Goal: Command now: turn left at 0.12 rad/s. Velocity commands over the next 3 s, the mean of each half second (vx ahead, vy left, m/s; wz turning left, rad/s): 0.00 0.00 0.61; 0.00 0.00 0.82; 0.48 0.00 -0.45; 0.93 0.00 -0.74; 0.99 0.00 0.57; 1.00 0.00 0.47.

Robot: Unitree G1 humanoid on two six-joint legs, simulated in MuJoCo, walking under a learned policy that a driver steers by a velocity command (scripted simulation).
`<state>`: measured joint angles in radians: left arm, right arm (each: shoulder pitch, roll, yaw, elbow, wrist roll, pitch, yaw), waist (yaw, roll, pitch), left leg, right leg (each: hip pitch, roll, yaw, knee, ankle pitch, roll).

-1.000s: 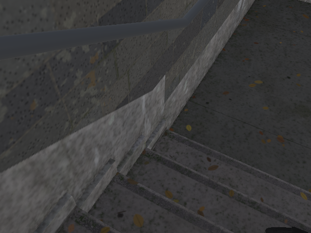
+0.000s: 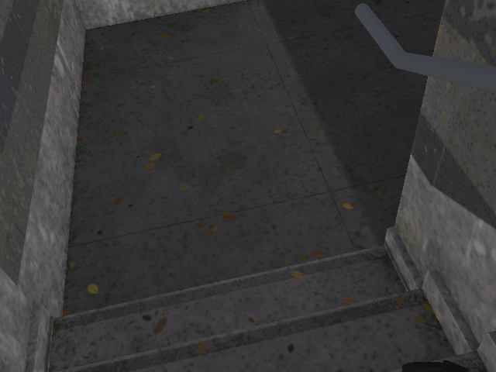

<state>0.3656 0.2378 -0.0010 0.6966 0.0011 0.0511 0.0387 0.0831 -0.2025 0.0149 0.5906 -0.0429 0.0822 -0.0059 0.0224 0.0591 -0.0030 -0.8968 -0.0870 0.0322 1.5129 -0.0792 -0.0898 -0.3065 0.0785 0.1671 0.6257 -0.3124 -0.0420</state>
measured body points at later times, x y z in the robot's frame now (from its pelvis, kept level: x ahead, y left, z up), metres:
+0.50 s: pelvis +0.07 +0.03 +0.00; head +0.09 +0.07 +0.45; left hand +0.14 +0.33 -0.11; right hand +0.25 -0.22 -0.09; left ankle +0.04 +0.10 -0.73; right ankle +0.14 -0.11 -0.63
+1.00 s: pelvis +0.09 -0.03 +0.01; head +0.14 -0.04 +0.45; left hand -0.04 +0.22 -0.09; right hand +0.40 -0.10 -0.11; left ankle +0.00 +0.09 -0.65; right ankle +0.12 -0.10 -0.73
